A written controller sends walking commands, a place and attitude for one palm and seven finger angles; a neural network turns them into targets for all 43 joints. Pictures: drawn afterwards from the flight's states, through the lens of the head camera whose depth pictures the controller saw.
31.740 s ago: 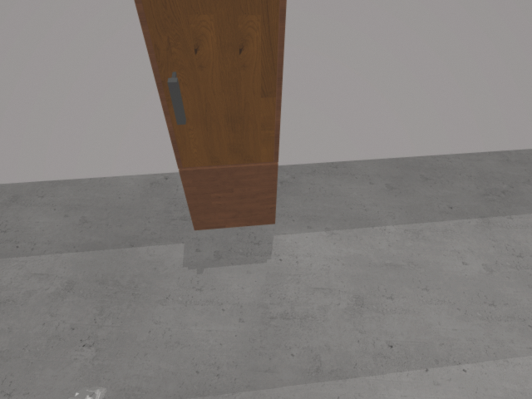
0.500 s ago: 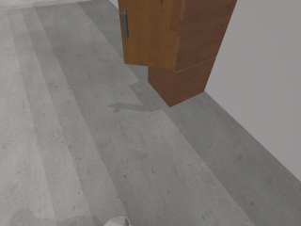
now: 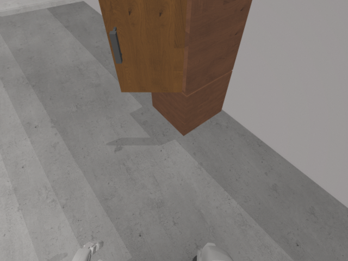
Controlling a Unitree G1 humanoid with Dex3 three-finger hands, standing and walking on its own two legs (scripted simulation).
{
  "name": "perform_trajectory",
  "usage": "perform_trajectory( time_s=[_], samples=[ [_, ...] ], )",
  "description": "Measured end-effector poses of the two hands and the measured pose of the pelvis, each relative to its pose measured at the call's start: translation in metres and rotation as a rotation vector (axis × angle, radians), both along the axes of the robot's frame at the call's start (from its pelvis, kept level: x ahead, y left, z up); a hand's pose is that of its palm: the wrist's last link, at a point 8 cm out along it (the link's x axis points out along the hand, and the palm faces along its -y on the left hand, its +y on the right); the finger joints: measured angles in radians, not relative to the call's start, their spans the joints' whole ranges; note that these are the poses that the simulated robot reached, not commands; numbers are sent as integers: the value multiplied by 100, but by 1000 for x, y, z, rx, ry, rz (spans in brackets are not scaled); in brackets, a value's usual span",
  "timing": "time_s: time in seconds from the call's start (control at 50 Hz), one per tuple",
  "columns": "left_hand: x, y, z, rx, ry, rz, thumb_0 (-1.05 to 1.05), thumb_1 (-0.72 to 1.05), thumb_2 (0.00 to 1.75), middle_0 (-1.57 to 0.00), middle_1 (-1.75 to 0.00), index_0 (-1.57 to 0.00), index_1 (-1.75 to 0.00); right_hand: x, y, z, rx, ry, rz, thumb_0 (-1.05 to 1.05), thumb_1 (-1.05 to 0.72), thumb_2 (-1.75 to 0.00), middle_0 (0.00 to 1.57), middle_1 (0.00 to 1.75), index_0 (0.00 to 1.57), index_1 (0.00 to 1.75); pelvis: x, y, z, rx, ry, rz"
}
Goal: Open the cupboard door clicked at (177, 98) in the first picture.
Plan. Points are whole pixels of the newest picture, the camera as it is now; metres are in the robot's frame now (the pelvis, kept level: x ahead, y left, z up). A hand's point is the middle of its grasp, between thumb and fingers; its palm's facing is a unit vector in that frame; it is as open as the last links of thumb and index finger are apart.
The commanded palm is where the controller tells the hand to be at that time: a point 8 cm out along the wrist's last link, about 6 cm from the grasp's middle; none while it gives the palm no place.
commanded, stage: take the last steps up to it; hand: left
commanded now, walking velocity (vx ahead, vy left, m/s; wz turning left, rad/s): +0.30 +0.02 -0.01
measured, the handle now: (117, 45) +0.95 +0.27 -0.04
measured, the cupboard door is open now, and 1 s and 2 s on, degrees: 52 52 52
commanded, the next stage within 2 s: come to a stop and stand still in 0.88 s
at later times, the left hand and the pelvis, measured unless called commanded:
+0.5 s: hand out of the picture +0.14 +0.17 -0.17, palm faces +0.12 -0.98 -0.18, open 7.2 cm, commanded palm none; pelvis +0.19 +0.00 +0.00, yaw +2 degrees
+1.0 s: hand (117, 161) +0.44 +0.20 -0.16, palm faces -0.01 -0.97 -0.23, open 7.3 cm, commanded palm none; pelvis +0.35 +0.01 +0.00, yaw -1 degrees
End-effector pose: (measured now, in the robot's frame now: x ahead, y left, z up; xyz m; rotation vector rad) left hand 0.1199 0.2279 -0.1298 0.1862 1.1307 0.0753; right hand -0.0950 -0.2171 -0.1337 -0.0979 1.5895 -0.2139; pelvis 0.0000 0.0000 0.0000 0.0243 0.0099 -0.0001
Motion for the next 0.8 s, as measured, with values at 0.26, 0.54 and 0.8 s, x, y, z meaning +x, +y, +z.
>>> perform_trajectory(
  time_s=[0.26, 0.54, 0.8],
  samples=[
    [67, -36, 2, 17, -6, 82, -3, 95, 90, -20, -30, -21, -30, 134, -24, -12, 51, -46, -16, 0, -91, -90, 20, 30, 20, 30, 97, -33, 2, -13, -13, 10],
    [10, -4, -22, -40, 375, 226, -1, 93, 90, -20, -29, -20, -30, 414, -18, 7, -49, -431, 221, 1, -93, -90, 19, 30, 19, 30, 209, 6, -6, -29, -21, 27],
    [172, 30, -14, -35, 206, 142, 1, 92, 90, -20, -29, -20, -30, 428, 18, 5, -49, -340, 134, -1, -95, -90, 20, 30, 20, 30, 285, 35, 4, -17, -12, -2]
  ],
)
